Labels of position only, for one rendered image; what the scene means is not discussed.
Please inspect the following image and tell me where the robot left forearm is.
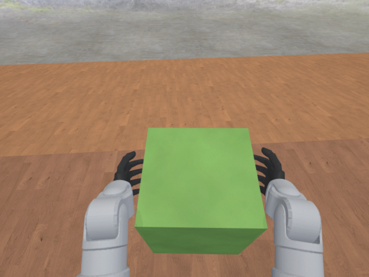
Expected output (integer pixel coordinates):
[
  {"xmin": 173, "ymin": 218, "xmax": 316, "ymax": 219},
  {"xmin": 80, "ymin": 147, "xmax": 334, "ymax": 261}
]
[{"xmin": 76, "ymin": 180, "xmax": 134, "ymax": 277}]

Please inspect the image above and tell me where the robot right hand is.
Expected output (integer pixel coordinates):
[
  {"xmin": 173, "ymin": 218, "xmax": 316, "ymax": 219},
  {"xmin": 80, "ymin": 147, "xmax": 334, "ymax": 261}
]
[{"xmin": 254, "ymin": 147, "xmax": 285, "ymax": 195}]

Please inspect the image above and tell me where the carton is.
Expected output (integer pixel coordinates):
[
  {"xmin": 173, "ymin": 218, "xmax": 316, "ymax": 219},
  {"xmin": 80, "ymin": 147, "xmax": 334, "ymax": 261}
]
[{"xmin": 134, "ymin": 128, "xmax": 268, "ymax": 254}]

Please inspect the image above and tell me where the robot left hand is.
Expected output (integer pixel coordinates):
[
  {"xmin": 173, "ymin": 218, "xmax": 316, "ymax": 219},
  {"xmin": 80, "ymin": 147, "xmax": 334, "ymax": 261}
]
[{"xmin": 114, "ymin": 151, "xmax": 144, "ymax": 196}]

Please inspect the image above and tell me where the robot right forearm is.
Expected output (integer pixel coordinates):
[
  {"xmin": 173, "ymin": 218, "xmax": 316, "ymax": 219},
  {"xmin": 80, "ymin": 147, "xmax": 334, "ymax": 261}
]
[{"xmin": 265, "ymin": 179, "xmax": 324, "ymax": 277}]

